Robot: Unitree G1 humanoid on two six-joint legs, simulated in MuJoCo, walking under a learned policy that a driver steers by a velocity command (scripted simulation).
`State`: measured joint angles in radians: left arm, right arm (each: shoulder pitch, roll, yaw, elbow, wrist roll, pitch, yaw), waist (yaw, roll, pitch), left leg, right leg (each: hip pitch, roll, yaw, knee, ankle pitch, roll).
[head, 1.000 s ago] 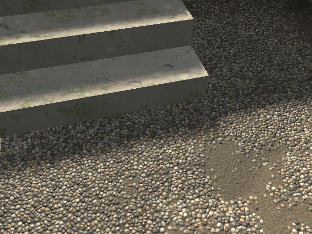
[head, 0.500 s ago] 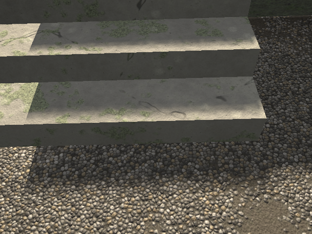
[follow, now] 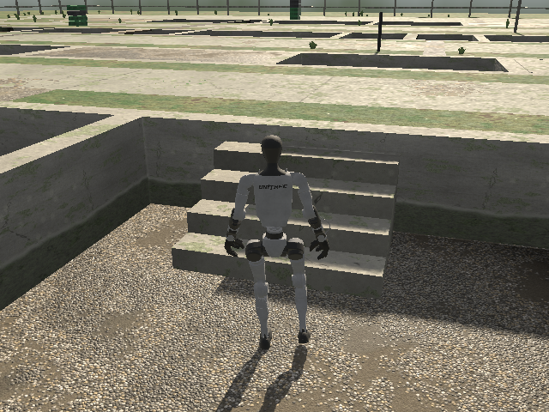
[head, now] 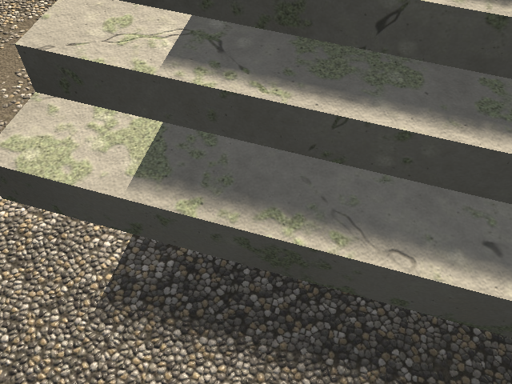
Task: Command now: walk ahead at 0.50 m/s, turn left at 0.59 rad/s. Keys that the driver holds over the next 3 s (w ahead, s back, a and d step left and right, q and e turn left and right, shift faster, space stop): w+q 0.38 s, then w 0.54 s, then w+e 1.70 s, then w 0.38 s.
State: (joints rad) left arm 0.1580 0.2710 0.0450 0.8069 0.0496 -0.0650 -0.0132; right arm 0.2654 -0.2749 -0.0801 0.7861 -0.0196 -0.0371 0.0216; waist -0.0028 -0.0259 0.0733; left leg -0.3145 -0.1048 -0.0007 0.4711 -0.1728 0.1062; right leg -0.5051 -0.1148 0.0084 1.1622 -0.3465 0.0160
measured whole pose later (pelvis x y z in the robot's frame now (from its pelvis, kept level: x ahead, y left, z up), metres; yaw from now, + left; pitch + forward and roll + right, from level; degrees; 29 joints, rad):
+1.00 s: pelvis +0.47 +0.07 +0.01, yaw +19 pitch +0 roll -1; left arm 0.29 0.24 0.03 0.90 0.02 -0.04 -0.01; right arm 0.23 -0.23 -0.01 0.86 -0.02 -0.08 0.01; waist 0.02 -0.03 0.03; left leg -0.21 -0.06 0.07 0.35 -0.15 0.10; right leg -0.46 -0.05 -0.01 1.10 -0.32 -0.03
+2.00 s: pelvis +1.05 +0.09 +0.20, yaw -11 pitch +9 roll +6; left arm 0.60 0.13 -0.02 1.11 0.05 -0.12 -0.15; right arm -0.12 -0.09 0.11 0.64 -0.03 0.03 0.07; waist 0.06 -0.09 -0.15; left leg -1.09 -0.03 0.15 1.32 -0.41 0.07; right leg -0.07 0.03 0.24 0.35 -0.12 -0.17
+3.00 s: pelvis +1.62 -0.11 +0.58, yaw -40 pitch +7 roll +3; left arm 0.41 0.18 0.00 1.07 0.05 -0.13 -0.12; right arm -0.08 -0.13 0.07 0.76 -0.05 -0.01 0.07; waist 0.03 -0.09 -0.16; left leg -0.98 -0.01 0.10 1.37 -0.58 0.05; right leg -0.23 -0.04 0.14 0.51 -0.10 -0.11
